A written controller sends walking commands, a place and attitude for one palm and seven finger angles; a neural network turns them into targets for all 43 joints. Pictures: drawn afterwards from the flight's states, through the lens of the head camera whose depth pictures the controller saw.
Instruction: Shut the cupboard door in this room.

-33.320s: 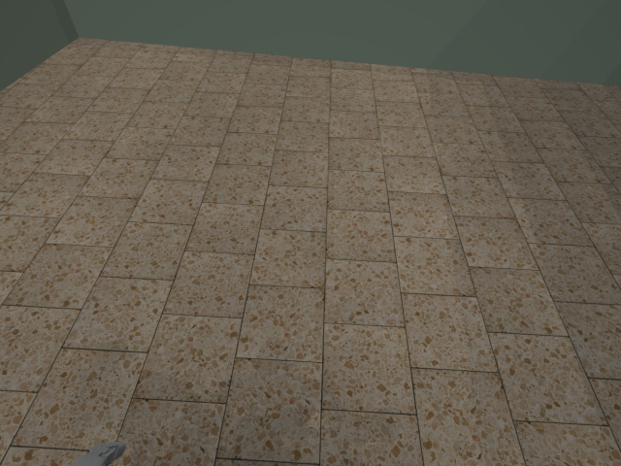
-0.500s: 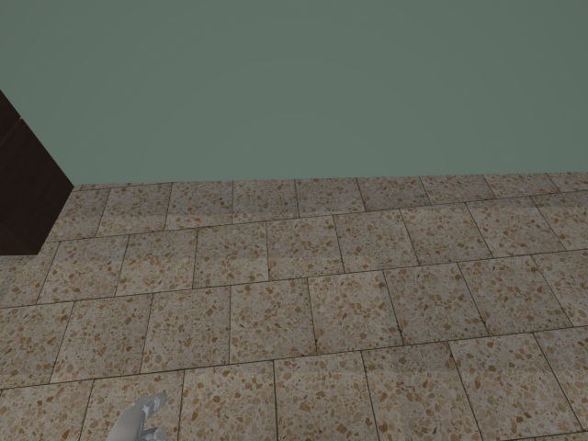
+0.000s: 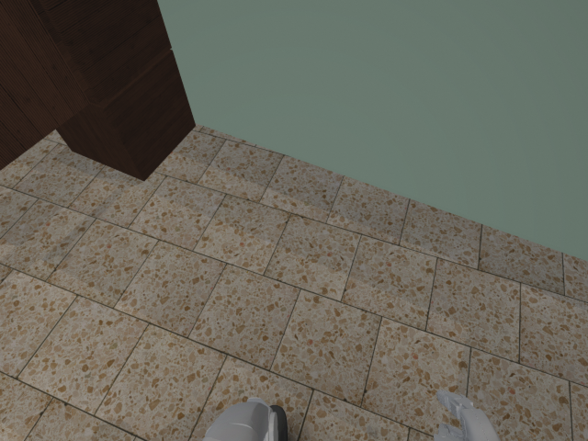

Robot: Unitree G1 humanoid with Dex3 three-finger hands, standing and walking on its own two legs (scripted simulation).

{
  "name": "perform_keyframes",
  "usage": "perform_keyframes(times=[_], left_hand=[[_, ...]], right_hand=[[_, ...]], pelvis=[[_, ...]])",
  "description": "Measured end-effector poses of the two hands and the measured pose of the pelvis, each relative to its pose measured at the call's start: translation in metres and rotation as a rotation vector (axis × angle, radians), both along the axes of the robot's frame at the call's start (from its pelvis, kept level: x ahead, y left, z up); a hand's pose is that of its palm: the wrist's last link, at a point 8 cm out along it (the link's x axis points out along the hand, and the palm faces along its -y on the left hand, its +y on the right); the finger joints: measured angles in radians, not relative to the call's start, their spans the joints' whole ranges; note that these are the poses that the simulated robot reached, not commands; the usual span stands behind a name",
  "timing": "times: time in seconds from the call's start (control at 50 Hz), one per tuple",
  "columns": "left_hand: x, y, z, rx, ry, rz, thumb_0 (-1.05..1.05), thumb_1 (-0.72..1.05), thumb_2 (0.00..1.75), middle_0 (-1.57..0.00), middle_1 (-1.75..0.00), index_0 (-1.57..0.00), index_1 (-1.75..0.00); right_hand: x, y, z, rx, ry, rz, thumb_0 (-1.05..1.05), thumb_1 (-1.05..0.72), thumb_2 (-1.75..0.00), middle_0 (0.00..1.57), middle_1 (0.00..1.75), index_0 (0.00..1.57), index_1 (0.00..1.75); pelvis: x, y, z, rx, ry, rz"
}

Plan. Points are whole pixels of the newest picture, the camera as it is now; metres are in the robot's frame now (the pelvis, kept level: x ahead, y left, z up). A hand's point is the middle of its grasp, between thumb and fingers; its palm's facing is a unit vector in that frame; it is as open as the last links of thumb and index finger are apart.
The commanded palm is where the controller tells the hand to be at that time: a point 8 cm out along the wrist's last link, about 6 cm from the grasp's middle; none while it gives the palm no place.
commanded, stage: walk to a spot facing it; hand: left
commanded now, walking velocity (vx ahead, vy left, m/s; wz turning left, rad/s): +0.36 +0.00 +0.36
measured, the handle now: out of the picture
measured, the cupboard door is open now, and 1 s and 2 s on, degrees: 87 87 87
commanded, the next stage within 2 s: turn to face it in 1.12 s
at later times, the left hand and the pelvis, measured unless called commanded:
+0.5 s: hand (221, 276) +0.37 +0.18 -0.13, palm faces +0.04 -0.98 -0.20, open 7.4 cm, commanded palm none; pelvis +0.23 -0.01 +0.01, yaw +8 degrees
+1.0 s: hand (202, 333) +0.28 +0.20 -0.17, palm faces +0.45 -0.88 -0.18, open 7.4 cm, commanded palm none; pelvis +0.41 +0.06 +0.00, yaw +22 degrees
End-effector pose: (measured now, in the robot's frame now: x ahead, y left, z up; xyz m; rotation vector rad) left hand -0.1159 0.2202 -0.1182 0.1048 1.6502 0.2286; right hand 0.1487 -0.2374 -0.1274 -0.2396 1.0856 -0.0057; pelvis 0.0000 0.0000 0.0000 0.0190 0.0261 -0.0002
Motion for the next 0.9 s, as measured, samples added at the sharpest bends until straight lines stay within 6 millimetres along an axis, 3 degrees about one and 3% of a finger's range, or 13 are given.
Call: perform_keyframes(times=[0.06, 0.12, 0.22, 0.3, 0.42, 0.52, 0.56, 0.62, 0.68, 0.76, 0.84, 0.9], left_hand=[[0.028, 0.013, -0.012, -0.013, 0.012, 0.035, 0.01, 0.90, 0.90, -0.21, -0.30, -0.20, -0.30], [0.092, 0.029, -0.015, 0.011, -0.107, 0.029, 0.01, 0.90, 0.90, -0.21, -0.30, -0.20, -0.30], [0.220, 0.043, -0.007, 0.028, -0.374, -0.020, 0.01, 0.91, 0.90, -0.20, -0.30, -0.20, -0.30], [0.306, 0.041, 0.006, 0.021, -0.519, -0.054, 0.01, 0.91, 0.90, -0.20, -0.30, -0.20, -0.30], [0.409, 0.026, 0.016, 0.012, -0.603, -0.121, 0.01, 0.91, 0.90, -0.20, -0.30, -0.20, -0.30], [0.484, 0.007, 0.013, 0.028, -0.658, -0.157, 0.01, 0.90, 0.90, -0.20, -0.30, -0.20, -0.30], [0.496, 0.001, 0.012, 0.041, -0.678, -0.139, 0.01, 0.90, 0.90, -0.20, -0.30, -0.20, -0.30], [0.487, -0.002, 0.013, 0.053, -0.644, -0.068, 0.00, 0.90, 0.90, -0.20, -0.30, -0.20, -0.30], [0.461, -0.003, 0.011, 0.062, -0.548, 0.012, 0.00, 0.90, 0.90, -0.20, -0.30, -0.20, -0.30], [0.424, 0.010, 0.010, 0.104, -0.418, 0.116, -0.01, 0.94, 0.90, -0.21, -0.30, -0.20, -0.30], [0.393, 0.014, 0.004, 0.088, -0.297, 0.198, 0.00, 0.93, 0.90, -0.20, -0.30, -0.20, -0.30], [0.378, 0.015, -0.003, 0.062, -0.232, 0.267, 0.00, 0.92, 0.90, -0.20, -0.30, -0.20, -0.30]], right_hand=[[0.042, 0.016, -0.002, -0.010, -0.067, 0.017, 0.00, -0.91, -0.90, 0.20, 0.30, 0.19, 0.29], [0.052, 0.024, 0.006, -0.023, -0.041, 0.013, 0.00, -0.91, -0.90, 0.20, 0.30, 0.20, 0.29], [0.046, 0.026, 0.017, -0.041, 0.054, -0.018, 0.00, -0.92, -0.90, 0.20, 0.30, 0.20, 0.29], [0.038, 0.017, 0.020, -0.049, 0.135, -0.069, 0.00, -0.93, -0.90, 0.20, 0.30, 0.20, 0.29], [0.030, 0.005, 0.012, -0.043, 0.266, -0.149, 0.00, -0.92, -0.90, 0.20, 0.30, 0.20, 0.29], [0.035, -0.007, -0.005, -0.026, 0.408, -0.183, 0.00, -0.91, -0.90, 0.20, 0.30, 0.20, 0.29], [0.047, -0.012, -0.010, -0.020, 0.455, -0.166, 0.00, -0.91, -0.90, 0.20, 0.30, 0.20, 0.29], [0.087, -0.017, -0.008, -0.017, 0.452, -0.119, 0.01, -0.91, -0.90, 0.20, 0.30, 0.20, 0.29], [0.143, -0.018, -0.005, -0.018, 0.389, -0.069, 0.01, -0.91, -0.90, 0.20, 0.30, 0.20, 0.29], [0.226, -0.007, 0.003, -0.018, 0.278, 0.000, 0.01, -0.91, -0.90, 0.20, 0.30, 0.19, 0.29], [0.307, 0.017, 0.013, -0.023, 0.178, 0.086, 0.00, -0.92, -0.90, 0.19, 0.30, 0.19, 0.29], [0.366, 0.045, 0.019, -0.035, 0.120, 0.176, 0.00, -0.92, -0.90, 0.19, 0.30, 0.19, 0.29]], pelvis=[[0.029, 0.013, -0.009, -0.013, -0.008, 0.036], [0.053, 0.017, 0.000, -0.012, -0.026, 0.053], [0.093, 0.018, 0.016, -0.019, -0.038, 0.090], [0.128, 0.017, 0.021, -0.015, -0.036, 0.108], [0.186, 0.007, 0.019, -0.003, -0.025, 0.125], [0.242, -0.011, 0.005, 0.006, -0.024, 0.152], [0.257, -0.016, 0.002, -0.005, -0.037, 0.175], [0.279, -0.020, 0.008, -0.005, -0.060, 0.203], [0.301, -0.019, 0.015, -0.005, -0.066, 0.226], [0.328, -0.013, 0.021, -0.014, -0.062, 0.263], [0.355, 0.001, 0.023, -0.026, -0.053, 0.306], [0.374, 0.018, 0.020, -0.038, -0.048, 0.339]])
